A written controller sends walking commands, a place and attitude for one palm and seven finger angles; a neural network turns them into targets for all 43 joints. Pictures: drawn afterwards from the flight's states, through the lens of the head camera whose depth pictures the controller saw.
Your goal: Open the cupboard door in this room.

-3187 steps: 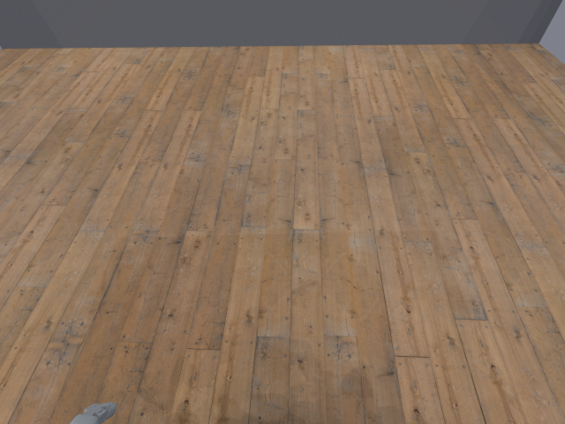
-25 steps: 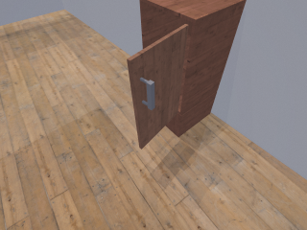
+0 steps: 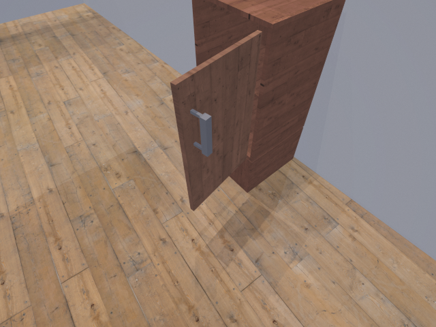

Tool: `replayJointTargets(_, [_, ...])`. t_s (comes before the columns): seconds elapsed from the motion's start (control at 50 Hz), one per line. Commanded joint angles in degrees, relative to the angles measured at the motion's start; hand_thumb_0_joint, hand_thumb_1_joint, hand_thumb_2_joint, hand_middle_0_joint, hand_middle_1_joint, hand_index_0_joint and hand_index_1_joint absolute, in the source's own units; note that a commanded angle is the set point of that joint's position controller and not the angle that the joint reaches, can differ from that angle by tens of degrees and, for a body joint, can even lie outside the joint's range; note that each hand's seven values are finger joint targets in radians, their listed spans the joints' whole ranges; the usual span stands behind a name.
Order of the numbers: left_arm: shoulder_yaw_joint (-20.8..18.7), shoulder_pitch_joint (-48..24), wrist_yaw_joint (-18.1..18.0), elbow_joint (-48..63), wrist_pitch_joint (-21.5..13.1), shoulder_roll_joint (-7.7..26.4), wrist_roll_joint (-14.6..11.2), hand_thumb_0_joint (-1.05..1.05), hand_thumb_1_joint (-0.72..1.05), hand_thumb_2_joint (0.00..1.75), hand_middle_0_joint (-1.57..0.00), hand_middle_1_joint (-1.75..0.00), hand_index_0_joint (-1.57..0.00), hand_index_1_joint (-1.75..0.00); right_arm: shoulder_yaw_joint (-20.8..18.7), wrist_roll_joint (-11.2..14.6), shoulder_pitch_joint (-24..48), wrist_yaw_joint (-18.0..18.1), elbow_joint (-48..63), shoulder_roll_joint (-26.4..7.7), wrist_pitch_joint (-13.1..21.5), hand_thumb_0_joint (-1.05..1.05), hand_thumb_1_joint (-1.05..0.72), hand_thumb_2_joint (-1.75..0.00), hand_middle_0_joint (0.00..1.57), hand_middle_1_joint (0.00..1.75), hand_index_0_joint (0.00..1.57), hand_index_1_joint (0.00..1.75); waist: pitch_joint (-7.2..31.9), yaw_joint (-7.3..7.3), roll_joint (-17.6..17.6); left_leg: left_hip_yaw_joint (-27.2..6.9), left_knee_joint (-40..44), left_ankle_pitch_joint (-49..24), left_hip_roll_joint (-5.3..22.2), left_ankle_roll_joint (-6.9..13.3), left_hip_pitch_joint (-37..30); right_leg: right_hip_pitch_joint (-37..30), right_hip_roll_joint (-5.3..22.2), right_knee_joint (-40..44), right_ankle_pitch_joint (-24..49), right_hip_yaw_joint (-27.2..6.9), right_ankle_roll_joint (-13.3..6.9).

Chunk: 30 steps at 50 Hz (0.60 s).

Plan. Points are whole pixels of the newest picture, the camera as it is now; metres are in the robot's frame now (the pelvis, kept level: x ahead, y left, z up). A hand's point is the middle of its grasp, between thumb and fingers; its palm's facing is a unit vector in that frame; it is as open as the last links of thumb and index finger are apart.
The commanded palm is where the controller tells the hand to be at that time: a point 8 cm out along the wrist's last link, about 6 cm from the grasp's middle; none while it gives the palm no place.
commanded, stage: look to check the result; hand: left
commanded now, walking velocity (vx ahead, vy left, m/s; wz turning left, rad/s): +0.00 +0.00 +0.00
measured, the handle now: (200, 132) +0.62 +0.08 -0.05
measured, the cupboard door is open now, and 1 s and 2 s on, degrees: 100 100 100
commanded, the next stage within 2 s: stand and wait in 0.38 s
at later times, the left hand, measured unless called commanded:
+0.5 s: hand out of the picture +0.00 +0.15 -0.17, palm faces +0.05 -0.98 -0.19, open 7.4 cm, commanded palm none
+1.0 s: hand out of the picture +0.00 +0.15 -0.17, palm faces +0.06 -0.98 -0.19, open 7.4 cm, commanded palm none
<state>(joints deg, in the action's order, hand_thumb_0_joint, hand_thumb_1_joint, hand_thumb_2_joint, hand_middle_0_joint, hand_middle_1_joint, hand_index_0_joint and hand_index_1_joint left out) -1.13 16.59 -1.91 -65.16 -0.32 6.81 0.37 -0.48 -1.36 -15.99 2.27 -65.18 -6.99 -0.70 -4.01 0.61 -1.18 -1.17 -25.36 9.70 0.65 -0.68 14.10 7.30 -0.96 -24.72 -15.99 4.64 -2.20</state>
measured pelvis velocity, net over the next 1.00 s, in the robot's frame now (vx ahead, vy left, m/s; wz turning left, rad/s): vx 0.02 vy -0.01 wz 0.00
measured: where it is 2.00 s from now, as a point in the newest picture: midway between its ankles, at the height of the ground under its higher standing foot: outside the picture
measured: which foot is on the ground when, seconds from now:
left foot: down 0.00-1.00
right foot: down 0.00-1.00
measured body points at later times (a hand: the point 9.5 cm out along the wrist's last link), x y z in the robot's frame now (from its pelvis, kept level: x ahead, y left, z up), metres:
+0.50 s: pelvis +0.01 -0.01 +0.00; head +0.03 -0.02 +0.45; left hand +0.00 +0.21 -0.16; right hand +0.01 -0.22 -0.17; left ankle +0.04 +0.13 -0.74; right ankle -0.03 -0.09 -0.74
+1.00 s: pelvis +0.02 -0.01 +0.00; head +0.04 -0.02 +0.45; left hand +0.00 +0.20 -0.16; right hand +0.01 -0.22 -0.17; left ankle +0.04 +0.13 -0.74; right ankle -0.03 -0.09 -0.74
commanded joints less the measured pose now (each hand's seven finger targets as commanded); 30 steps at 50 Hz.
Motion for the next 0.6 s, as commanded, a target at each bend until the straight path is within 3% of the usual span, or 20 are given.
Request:
replayJointTargets(0.0, [-0.84,4.72,-0.47,0.77,-0.35,5.58,-0.21,0.0,0.9,0.9,-0.2,-0.3,-0.2,-0.3,-0.48,0.11,-4.08,0.36,0.96,-4.65,0.34,0.0,-0.9,-0.9,0.2,0.3,0.2,0.3,-0.44,-0.28,-0.07,-3.18,3.22,-5.76,3.95,2.3,-3.01,4.07,6.49,7.04,3.71,-5.69,-1.15])
replayJointTargets(0.16, [-0.77,5.0,-0.47,0.35,-0.48,5.68,-0.19,0.0,0.9,0.9,-0.2,-0.3,-0.2,-0.3,-0.37,0.2,-3.69,0.45,0.88,-4.96,0.44,0.0,-0.9,-0.9,0.2,0.3,0.2,0.3,-0.5,-0.33,1.75,-2.9,3.11,-7.34,4.08,2.24,-3.57,3.33,6.59,7.14,5.81,-5.21,-0.94])
replayJointTargets(0.5, [-0.89,4.91,-0.47,0.75,-0.58,6.12,-0.28,0.0,0.9,0.9,-0.2,-0.3,-0.2,-0.3,-0.17,0.19,-3.37,0.53,0.64,-5.17,0.62,0.0,-0.9,-0.9,0.2,0.3,0.2,0.3,-0.57,-0.56,0.56,-2.71,3.07,-9.13,3.99,2.06,-3.86,1.69,6.78,7.27,9.35,-5.25,-0.91])
replayJointTargets(0.58, [-0.89,5.19,-0.56,0.83,-0.68,6.12,-0.29,0.0,0.9,0.9,-0.2,-0.3,-0.2,-0.3,-0.21,0.17,-3.66,0.55,0.58,-5.14,0.56,0.0,-0.9,-0.9,0.2,0.3,0.2,0.3,-0.3,-0.53,2.0,-2.35,2.67,-9.26,3.97,2.0,-4.02,1.27,6.86,7.33,11.2,-5.19,-0.71])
